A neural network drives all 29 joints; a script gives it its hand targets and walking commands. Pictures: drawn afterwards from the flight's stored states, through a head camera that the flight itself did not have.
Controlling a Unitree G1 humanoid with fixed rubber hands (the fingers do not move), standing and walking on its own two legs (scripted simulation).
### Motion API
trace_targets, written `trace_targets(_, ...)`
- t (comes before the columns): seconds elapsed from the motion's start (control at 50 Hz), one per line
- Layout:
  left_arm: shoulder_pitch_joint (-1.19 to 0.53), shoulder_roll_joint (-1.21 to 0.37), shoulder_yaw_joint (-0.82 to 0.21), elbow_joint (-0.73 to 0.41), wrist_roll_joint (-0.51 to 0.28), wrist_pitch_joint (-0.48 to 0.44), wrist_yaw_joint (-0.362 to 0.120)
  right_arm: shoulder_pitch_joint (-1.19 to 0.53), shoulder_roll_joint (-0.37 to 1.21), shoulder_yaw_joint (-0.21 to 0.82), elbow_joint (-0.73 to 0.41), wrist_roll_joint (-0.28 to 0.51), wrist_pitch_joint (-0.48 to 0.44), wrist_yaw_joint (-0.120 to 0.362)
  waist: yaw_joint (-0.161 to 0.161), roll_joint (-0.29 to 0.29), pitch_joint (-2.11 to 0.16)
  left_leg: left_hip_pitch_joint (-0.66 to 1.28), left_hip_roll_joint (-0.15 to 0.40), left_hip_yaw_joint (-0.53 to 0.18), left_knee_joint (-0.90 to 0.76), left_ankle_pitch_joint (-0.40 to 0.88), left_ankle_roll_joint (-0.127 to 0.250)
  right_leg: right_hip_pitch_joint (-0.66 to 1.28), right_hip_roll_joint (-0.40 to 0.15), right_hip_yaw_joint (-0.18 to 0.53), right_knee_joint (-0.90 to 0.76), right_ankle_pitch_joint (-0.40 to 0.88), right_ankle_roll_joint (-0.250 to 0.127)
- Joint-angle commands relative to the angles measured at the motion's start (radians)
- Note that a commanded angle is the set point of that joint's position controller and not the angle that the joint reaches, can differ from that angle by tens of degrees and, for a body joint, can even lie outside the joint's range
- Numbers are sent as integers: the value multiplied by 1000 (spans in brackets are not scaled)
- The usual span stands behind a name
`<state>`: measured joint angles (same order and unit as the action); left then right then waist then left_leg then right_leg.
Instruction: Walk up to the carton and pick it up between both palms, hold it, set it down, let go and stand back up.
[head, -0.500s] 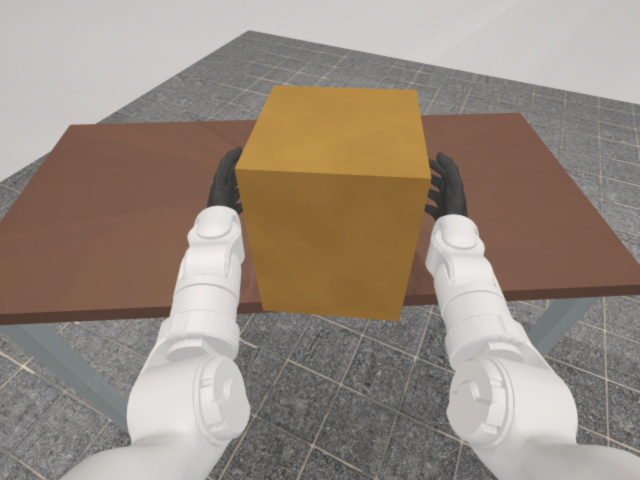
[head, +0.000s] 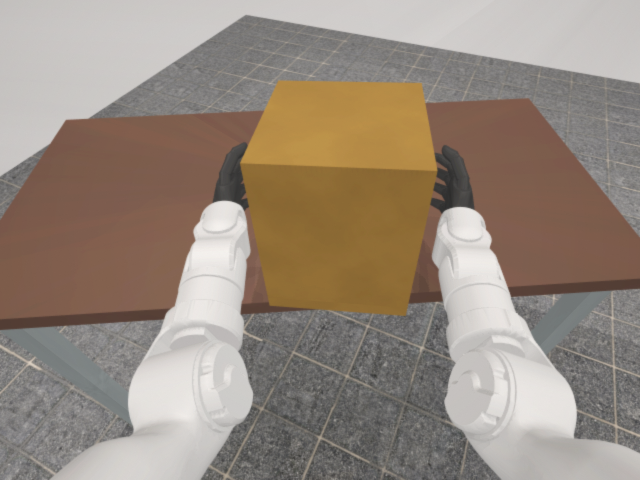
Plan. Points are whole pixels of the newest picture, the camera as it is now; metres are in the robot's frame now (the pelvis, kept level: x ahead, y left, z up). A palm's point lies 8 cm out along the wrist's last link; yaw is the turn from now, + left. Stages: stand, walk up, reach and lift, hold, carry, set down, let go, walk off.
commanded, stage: set down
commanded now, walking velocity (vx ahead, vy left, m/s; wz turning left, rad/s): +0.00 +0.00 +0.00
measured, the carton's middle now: (342, 199) +0.47 -0.04 +0.09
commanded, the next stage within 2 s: none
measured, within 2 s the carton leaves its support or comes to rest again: rests again in 0.18 s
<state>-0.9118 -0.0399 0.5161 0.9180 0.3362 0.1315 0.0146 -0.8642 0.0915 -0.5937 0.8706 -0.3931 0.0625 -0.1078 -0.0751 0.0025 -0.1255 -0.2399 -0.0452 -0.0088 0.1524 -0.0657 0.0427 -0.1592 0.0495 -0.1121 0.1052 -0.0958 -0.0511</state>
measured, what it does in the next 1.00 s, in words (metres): stands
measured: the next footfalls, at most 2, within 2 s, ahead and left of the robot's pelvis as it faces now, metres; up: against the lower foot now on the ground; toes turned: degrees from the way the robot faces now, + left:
none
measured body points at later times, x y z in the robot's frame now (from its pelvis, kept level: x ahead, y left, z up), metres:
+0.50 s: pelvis -0.01 +0.00 +0.00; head +0.03 +0.00 +0.45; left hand +0.45 +0.11 +0.12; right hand +0.42 -0.18 +0.11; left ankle -0.01 +0.09 -0.75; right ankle -0.04 -0.07 -0.75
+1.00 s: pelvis -0.02 -0.01 +0.00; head +0.04 -0.01 +0.45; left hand +0.45 +0.11 +0.11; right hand +0.41 -0.18 +0.11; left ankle -0.01 +0.09 -0.75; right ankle -0.04 -0.07 -0.75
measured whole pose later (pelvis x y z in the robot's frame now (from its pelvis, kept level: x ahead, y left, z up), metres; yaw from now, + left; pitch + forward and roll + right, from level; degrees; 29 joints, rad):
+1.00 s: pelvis -0.02 -0.01 +0.00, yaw +0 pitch +7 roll +0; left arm -0.94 -0.05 0.62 0.89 0.43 0.04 -0.07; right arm -0.85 0.20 -0.71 0.66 -0.54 0.05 -0.02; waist -0.05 -0.01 -0.01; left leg -0.22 -0.04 -0.01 0.13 -0.04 0.03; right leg -0.16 0.06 -0.11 0.14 -0.10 -0.06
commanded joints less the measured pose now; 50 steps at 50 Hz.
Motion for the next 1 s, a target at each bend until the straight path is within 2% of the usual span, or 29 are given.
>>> trace_targets(0.0, -658, -356, -226, -104, -5, -58, -91, -715, 364, 272, -114, -5, -79, 150, -1, 27, -609, 260, 78, -90, 68, 341, -9, 273, -59, 48, 133, 704, 59)
trace_targets(0.08, -643, -355, -217, -93, 4, -61, -87, -702, 354, 253, -118, -26, -78, 162, 4, 31, -593, 304, 88, -88, 81, 346, -22, 208, -54, 41, 110, 632, 51)
trace_targets(0.18, -627, -343, -199, -73, 12, -65, -87, -694, 348, 234, -128, -51, -74, 174, 13, 21, -583, 304, 91, -85, 78, 314, -21, 185, -53, 40, 99, 587, 52)
trace_targets(0.66, -563, -256, -82, -16, 70, -113, -122, -617, 334, 157, -207, -128, -42, 171, 22, -10, -482, 160, 67, -65, 14, 130, 13, 278, -64, 47, 134, 576, 102)
trace_targets(0.68, -571, -241, -93, -11, 83, -105, -126, -601, 344, 128, -166, -145, -38, 177, 14, -20, -438, 163, 73, -67, 0, 90, 14, 251, -52, 26, 133, 507, 98)
trace_targets(0.74, -538, -230, -82, -7, 90, -90, -136, -572, 330, 119, -191, -153, -33, 181, 21, -20, -398, 185, 73, -59, 2, 70, 15, 218, -55, 26, 113, 432, 99)
trace_targets(0.84, -513, -231, -79, -31, 100, -94, -145, -544, 333, 123, -222, -154, -37, 178, 26, -2, -397, 157, 67, -56, -7, 69, 21, 253, -61, 31, 123, 475, 109)
trace_targets(0.98, -477, -224, -66, -51, 116, -89, -155, -493, 328, 121, -234, -158, -31, 175, 27, 5, -357, 144, 64, -52, -20, 50, 20, 252, -65, 32, 121, 464, 117)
